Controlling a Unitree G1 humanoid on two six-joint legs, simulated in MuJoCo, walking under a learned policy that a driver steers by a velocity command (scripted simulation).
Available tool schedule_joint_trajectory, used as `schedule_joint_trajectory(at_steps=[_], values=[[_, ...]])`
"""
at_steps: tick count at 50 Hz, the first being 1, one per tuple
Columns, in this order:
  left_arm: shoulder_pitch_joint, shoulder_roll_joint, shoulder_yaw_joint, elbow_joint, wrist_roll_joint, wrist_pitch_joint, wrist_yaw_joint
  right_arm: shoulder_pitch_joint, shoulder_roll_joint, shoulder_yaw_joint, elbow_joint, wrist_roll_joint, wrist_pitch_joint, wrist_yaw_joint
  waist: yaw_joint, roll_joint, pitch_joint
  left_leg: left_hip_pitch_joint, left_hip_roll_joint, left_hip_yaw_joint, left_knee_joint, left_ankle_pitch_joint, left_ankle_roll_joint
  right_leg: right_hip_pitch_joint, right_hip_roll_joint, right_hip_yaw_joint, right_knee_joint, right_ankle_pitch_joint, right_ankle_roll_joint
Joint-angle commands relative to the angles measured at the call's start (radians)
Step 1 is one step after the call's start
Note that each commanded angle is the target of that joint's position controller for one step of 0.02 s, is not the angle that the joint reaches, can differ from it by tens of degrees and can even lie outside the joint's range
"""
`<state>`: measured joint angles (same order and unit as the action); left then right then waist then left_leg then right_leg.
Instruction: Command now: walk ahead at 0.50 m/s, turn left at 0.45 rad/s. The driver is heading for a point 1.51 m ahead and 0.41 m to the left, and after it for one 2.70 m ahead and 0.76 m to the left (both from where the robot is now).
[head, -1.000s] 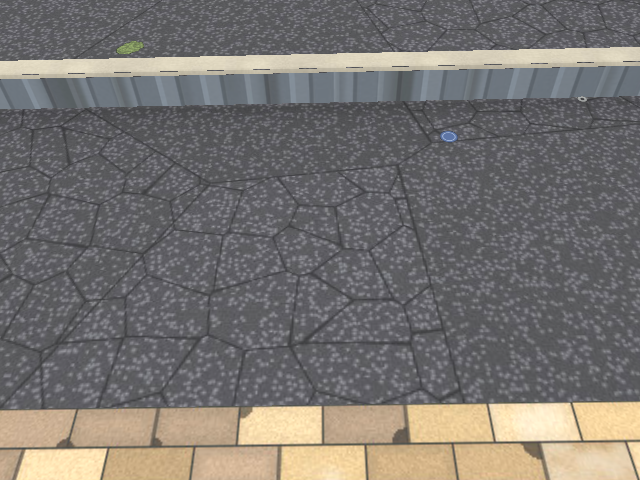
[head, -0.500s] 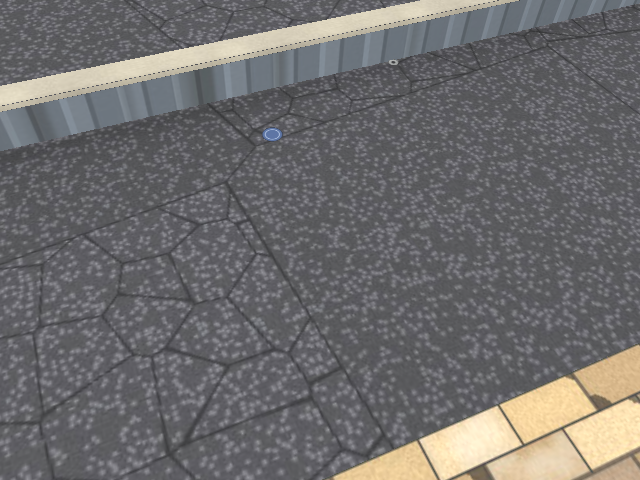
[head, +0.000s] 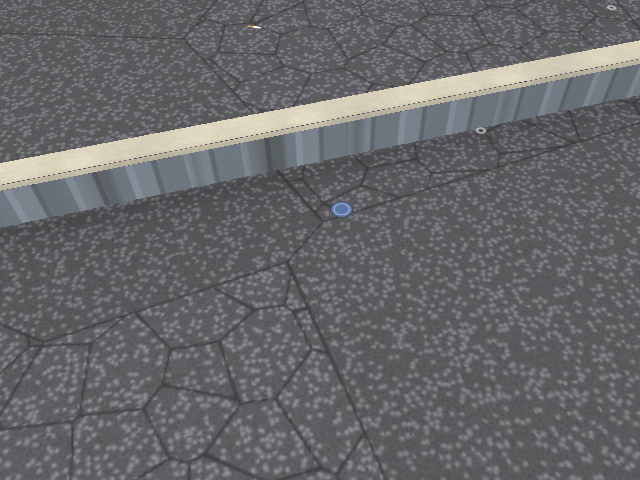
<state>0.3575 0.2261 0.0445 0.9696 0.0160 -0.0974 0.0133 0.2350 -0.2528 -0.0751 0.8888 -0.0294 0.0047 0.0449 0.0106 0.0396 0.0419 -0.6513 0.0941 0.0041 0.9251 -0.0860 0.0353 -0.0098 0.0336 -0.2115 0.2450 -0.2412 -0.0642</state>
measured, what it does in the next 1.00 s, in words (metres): walks ahead, turning left: left foot, then right foot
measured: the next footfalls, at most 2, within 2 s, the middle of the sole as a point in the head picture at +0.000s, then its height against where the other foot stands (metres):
left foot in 0.20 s outside the picture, level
right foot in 0.76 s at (323, 424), level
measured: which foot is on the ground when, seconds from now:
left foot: up 0.00-0.18, down 0.20-0.76, up 0.78-1.00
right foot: down 0.00-0.22, up 0.24-0.74, down 0.76-1.00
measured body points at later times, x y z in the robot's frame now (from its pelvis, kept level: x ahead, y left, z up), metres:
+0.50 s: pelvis +0.25 +0.07 +0.00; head +0.28 +0.09 +0.45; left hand +0.33 +0.36 -0.12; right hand +0.36 -0.19 -0.13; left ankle +0.22 +0.11 -0.75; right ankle +0.40 -0.08 -0.67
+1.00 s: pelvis +0.52 +0.10 +0.00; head +0.56 +0.09 +0.45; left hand +0.47 +0.36 -0.12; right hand +0.71 -0.10 -0.14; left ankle +0.48 +0.23 -0.67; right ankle +0.57 +0.04 -0.75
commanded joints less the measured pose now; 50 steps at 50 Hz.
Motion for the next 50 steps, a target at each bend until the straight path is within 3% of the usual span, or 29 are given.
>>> schedule_joint_trajectory(at_steps=[1,5,7,9,10,11,12,13,14,15,17,19,21,24,28,32,35,37,38,39,40,41,42,43,44,46,50], values=[[-0.029,0.101,0.017,-0.049,-0.002,-0.021,0.005,-0.092,0.007,0.015,-0.084,-0.002,-0.011,0.013,-0.003,-0.107,0.066,0.010,0.000,0.038,-0.135,0.108,0.005,-0.077,-0.270,0.060,-0.108,0.334,-0.087],[0.038,0.134,0.026,-0.022,0.005,-0.009,0.011,-0.183,-0.013,0.019,-0.136,-0.011,-0.012,0.024,0.020,-0.098,0.077,0.033,-0.030,0.102,-0.250,0.019,0.058,0.046,-0.311,0.016,-0.051,0.482,-0.077],[0.035,0.159,0.032,-0.021,0.010,0.001,0.015,-0.165,-0.028,0.013,-0.140,-0.012,-0.013,0.021,0.002,-0.112,0.046,0.103,-0.082,0.143,-0.279,-0.080,0.097,0.102,-0.315,-0.020,0.057,0.764,-0.061],[0.027,0.191,0.040,-0.024,0.014,0.020,0.018,-0.045,-0.055,-0.003,-0.113,-0.011,-0.017,0.011,-0.055,-0.131,-0.039,0.249,-0.157,0.171,-0.305,-0.190,0.144,0.127,-0.313,-0.041,0.293,0.984,-0.052],[0.021,0.199,0.041,-0.032,0.010,0.030,0.015,0.090,-0.079,-0.018,-0.071,-0.015,-0.028,0.002,-0.118,-0.103,-0.118,0.430,-0.191,0.159,-0.390,-0.158,0.173,0.062,-0.296,-0.059,0.508,0.906,-0.032],[0.027,0.169,0.032,-0.061,0.007,0.031,0.011,0.227,-0.170,-0.048,-0.038,-0.027,-0.034,-0.014,-0.171,0.001,-0.218,0.675,-0.045,-0.065,-0.454,-0.257,0.227,-0.151,-0.261,-0.063,0.813,0.583,0.002],[0.031,0.072,0.018,-0.140,-0.012,0.019,-0.011,0.168,-0.284,-0.075,-0.065,-0.005,-0.026,-0.019,-0.094,0.263,-0.288,0.946,0.235,-0.674,-0.596,-0.262,0.391,-0.609,-0.011,0.017,1.200,-0.274,0.068],[-0.086,0.153,0.028,-0.168,0.002,0.005,-0.016,0.183,-0.275,-0.073,-0.070,0.016,-0.014,-0.022,-0.139,0.059,-0.282,0.930,0.249,-0.708,-0.662,-0.183,0.389,-0.719,-0.038,0.231,1.231,-0.237,0.056],[-0.127,0.127,0.020,-0.182,-0.011,-0.007,-0.021,0.135,-0.231,-0.060,-0.060,0.016,-0.014,-0.032,-0.110,0.005,-0.152,0.820,0.237,-0.558,-0.654,-0.091,0.364,-0.752,-0.090,0.243,1.188,-0.152,0.045],[-0.104,0.119,0.018,-0.168,-0.012,-0.015,-0.018,0.099,-0.170,-0.043,-0.056,0.016,-0.019,-0.036,-0.061,-0.065,-0.057,0.677,0.191,-0.454,-0.662,0.055,0.311,-0.698,-0.128,0.239,1.071,-0.094,0.043],[-0.078,0.110,0.017,-0.162,0.022,0.015,-0.016,0.032,-0.121,-0.024,-0.068,0.024,-0.035,-0.045,0.003,-0.053,-0.043,0.547,0.091,-0.319,-0.681,0.188,0.257,-0.577,-0.154,0.250,0.956,-0.069,0.062],[-0.069,0.101,0.017,-0.169,0.034,0.048,-0.023,0.049,-0.129,-0.022,-0.066,0.032,-0.055,-0.040,0.017,-0.037,-0.057,0.518,0.055,-0.279,-0.693,0.259,0.258,-0.552,-0.146,0.235,0.903,-0.063,0.085],[-0.111,0.093,0.016,-0.189,0.032,0.064,-0.027,0.079,-0.158,-0.029,-0.063,0.033,-0.064,-0.037,0.011,-0.026,-0.042,0.498,0.030,-0.260,-0.712,0.238,0.252,-0.582,-0.143,0.218,0.833,-0.013,0.104],[-0.244,0.099,0.016,-0.239,0.028,0.069,-0.030,0.142,-0.160,-0.028,-0.057,0.031,-0.062,-0.037,-0.034,0.000,-0.001,0.524,0.018,-0.282,-0.733,0.175,0.229,-0.669,-0.142,0.215,0.696,0.098,0.123],[-0.353,0.088,0.006,-0.275,0.024,0.061,-0.040,0.210,-0.150,-0.023,-0.046,0.029,-0.064,-0.041,-0.079,0.022,0.002,0.616,0.016,-0.278,-0.714,0.224,0.199,-0.692,-0.120,0.211,0.522,0.220,0.114],[-0.443,0.087,-0.004,-0.314,0.017,0.046,-0.049,0.259,-0.148,-0.014,-0.032,0.017,-0.069,-0.053,-0.113,0.029,0.016,0.691,0.044,-0.280,-0.685,0.323,0.185,-0.654,-0.087,0.188,0.388,0.238,0.080],[-0.375,0.115,0.004,-0.309,0.012,0.035,-0.046,0.221,-0.173,-0.015,-0.034,0.012,-0.074,-0.063,-0.062,0.047,0.017,0.698,0.074,-0.281,-0.638,0.445,0.147,-0.507,-0.058,0.191,0.300,0.164,0.028],[-0.171,0.152,0.023,-0.245,0.009,0.025,-0.027,0.189,-0.192,-0.016,-0.033,0.009,-0.077,-0.059,0.032,0.028,-0.075,0.682,0.030,-0.234,-0.421,0.675,0.113,-0.249,0.005,0.162,0.232,0.106,-0.010],[-0.024,0.186,0.036,-0.211,0.020,0.015,-0.013,0.186,-0.175,-0.010,-0.037,0.011,-0.081,-0.054,0.098,-0.013,-0.168,0.580,-0.018,-0.196,-0.213,0.560,0.096,-0.033,-0.067,0.229,0.210,0.099,-0.043],[0.107,0.273,0.052,-0.208,0.044,0.012,0.000,0.238,-0.089,0.012,-0.071,0.030,-0.085,-0.050,0.110,-0.163,-0.314,0.371,-0.112,-0.128,0.111,0.169,0.065,0.208,-0.325,0.573,0.182,-0.057,-0.115],[0.087,0.315,0.066,-0.182,0.034,0.025,-0.011,0.346,-0.078,0.011,-0.060,0.041,-0.081,-0.047,0.040,-0.335,-0.330,0.133,-0.245,-0.104,0.308,-0.449,0.049,0.274,-0.465,0.972,0.034,-0.051,-0.215],[-0.015,0.213,0.046,-0.202,0.005,0.033,-0.019,0.273,-0.134,0.005,-0.043,0.010,-0.071,-0.055,0.013,-0.144,-0.160,0.074,-0.170,-0.145,0.358,-0.370,0.056,0.120,-0.426,0.887,0.021,-0.057,-0.198],[-0.091,0.145,0.028,-0.215,-0.004,0.028,-0.023,0.197,-0.125,0.007,-0.051,0.008,-0.070,-0.049,0.002,-0.061,-0.060,0.098,-0.141,-0.136,0.324,-0.299,0.048,-0.015,-0.382,0.704,0.023,0.129,-0.184],[-0.119,0.113,0.016,-0.210,0.001,0.022,-0.024,0.171,-0.104,0.012,-0.056,0.009,-0.067,-0.047,-0.016,-0.049,-0.037,0.130,-0.115,-0.122,0.281,-0.274,0.038,-0.076,-0.334,0.577,0.021,0.354,-0.160],[-0.110,0.097,0.008,-0.195,-0.004,0.015,-0.021,0.167,-0.099,0.013,-0.056,0.000,-0.057,-0.045,-0.028,-0.079,-0.031,0.160,-0.100,-0.108,0.245,-0.275,0.024,-0.111,-0.300,0.478,0.024,0.561,-0.145],[-0.078,0.097,0.002,-0.163,-0.008,-0.005,-0.025,0.192,-0.081,0.017,-0.045,-0.006,-0.038,-0.040,-0.046,-0.121,-0.066,0.222,-0.112,-0.086,0.203,-0.263,0.002,-0.137,-0.264,0.370,0.034,0.843,-0.134],[-0.071,0.119,-0.002,-0.131,-0.008,-0.003,-0.021,0.141,-0.056,0.029,-0.046,-0.002,-0.022,-0.036,-0.060,-0.132,-0.088,0.199,-0.106,-0.038,0.061,-0.178,-0.030,-0.124,-0.226,0.262,0.027,0.946,-0.137]])
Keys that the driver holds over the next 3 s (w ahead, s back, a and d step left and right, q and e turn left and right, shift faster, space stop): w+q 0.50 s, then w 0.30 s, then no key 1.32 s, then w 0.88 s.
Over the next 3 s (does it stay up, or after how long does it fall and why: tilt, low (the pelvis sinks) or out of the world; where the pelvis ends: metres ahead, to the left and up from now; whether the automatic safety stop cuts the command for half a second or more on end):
stays up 0.89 0.32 -0.03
